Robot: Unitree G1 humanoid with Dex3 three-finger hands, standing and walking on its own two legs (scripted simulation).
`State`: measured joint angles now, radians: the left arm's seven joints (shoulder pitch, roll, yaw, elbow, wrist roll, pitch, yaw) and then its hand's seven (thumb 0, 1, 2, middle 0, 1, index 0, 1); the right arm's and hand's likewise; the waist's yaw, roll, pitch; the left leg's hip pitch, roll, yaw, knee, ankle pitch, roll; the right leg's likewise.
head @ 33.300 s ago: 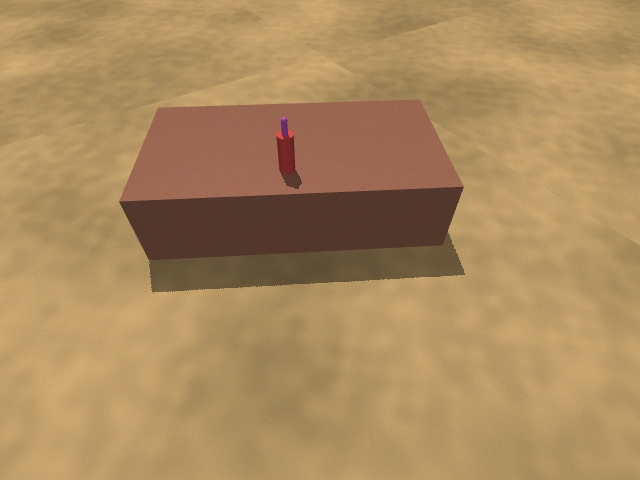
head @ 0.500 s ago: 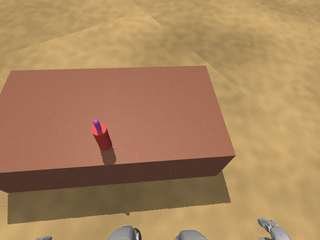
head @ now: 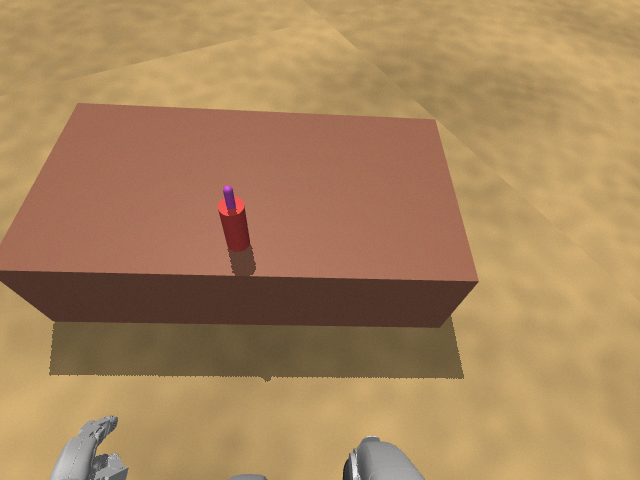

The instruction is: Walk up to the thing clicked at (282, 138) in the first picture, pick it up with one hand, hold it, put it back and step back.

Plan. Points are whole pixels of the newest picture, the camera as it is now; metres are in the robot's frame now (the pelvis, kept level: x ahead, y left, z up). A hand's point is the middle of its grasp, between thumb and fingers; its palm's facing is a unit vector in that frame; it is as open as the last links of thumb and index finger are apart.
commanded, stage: step back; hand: left
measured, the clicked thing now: (233, 217) +0.71 +0.20 -0.31
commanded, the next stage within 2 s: none
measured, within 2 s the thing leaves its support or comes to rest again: neither
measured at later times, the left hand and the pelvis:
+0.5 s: hand out of the picture -0.08 +0.23 -0.12, palm faces -0.04 -0.91 -0.41, open 7.4 cm; pelvis -0.15 -0.04 +0.01, yaw -4 degrees
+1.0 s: hand out of the picture -0.24 +0.24 -0.14, palm faces +0.05 -0.94 -0.35, open 7.4 cm; pelvis -0.33 -0.03 +0.01, yaw +1 degrees
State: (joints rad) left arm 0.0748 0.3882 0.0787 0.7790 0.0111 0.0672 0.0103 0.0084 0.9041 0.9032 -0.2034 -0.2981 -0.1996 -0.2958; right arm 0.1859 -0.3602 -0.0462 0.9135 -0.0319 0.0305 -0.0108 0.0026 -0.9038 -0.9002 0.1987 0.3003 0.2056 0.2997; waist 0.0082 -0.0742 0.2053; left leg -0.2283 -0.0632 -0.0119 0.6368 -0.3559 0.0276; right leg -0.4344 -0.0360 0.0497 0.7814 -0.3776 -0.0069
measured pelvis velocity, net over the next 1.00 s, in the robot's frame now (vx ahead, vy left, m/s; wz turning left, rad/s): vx -0.33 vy -0.03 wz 0.01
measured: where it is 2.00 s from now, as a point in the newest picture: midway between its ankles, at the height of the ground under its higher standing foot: outside the picture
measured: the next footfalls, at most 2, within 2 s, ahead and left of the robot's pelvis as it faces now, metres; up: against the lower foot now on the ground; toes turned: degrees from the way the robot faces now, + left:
right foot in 0.36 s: -0.10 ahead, -0.15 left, +0.00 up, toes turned -2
left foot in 0.76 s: -0.23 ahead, +0.09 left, +0.00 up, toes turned +1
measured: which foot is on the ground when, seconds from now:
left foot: down 0.00-0.40, up 0.42-0.74, down 0.76-1.00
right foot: up 0.00-0.34, down 0.36-0.80, up 0.82-1.00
